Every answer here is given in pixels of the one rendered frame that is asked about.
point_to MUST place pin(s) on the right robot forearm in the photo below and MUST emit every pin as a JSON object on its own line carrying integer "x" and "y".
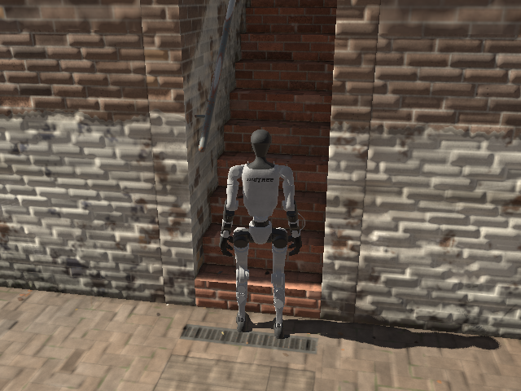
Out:
{"x": 293, "y": 222}

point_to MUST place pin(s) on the humanoid robot head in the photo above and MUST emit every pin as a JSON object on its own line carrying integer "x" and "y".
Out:
{"x": 260, "y": 141}

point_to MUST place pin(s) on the robot left hand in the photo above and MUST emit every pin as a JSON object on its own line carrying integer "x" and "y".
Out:
{"x": 224, "y": 245}

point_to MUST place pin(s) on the left robot upper arm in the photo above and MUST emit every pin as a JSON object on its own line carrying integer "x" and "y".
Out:
{"x": 233, "y": 186}

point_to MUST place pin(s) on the robot right hand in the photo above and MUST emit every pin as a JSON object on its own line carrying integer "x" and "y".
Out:
{"x": 296, "y": 245}

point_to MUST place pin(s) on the robot left foot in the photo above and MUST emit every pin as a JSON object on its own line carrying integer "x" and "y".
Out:
{"x": 242, "y": 326}

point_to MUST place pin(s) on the left robot forearm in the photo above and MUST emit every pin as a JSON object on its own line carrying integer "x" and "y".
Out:
{"x": 227, "y": 222}

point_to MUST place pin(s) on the right robot upper arm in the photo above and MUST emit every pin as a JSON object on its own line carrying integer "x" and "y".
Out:
{"x": 288, "y": 186}

